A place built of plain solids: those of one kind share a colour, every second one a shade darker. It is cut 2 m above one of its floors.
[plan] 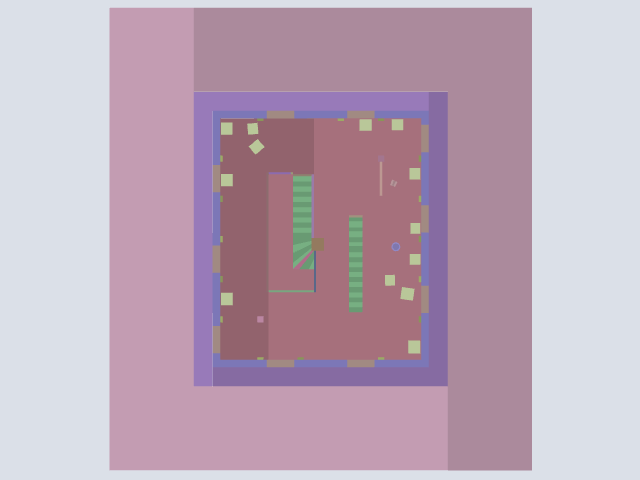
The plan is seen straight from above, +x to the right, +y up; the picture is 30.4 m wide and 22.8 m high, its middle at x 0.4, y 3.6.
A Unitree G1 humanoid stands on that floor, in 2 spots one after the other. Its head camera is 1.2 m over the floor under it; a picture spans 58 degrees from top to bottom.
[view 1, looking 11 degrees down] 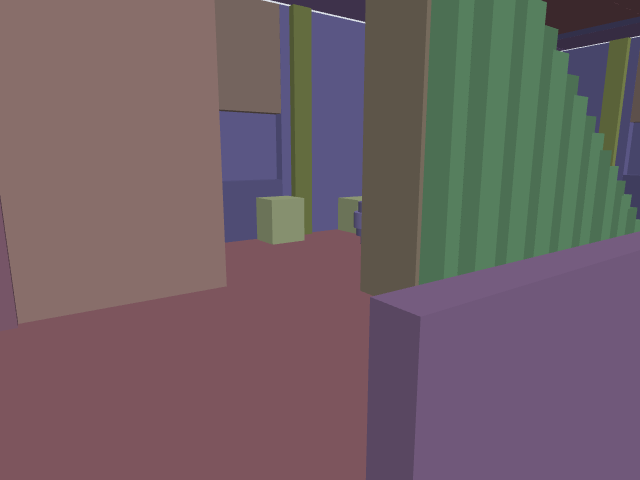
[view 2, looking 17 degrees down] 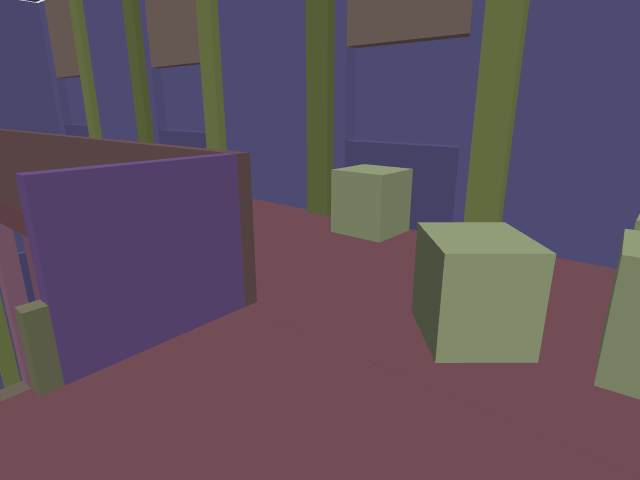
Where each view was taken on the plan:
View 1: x -0.45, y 7.22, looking -35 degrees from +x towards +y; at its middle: floor_storey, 6.28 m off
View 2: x -0.45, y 8.77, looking -140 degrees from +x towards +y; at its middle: floor_storey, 4.10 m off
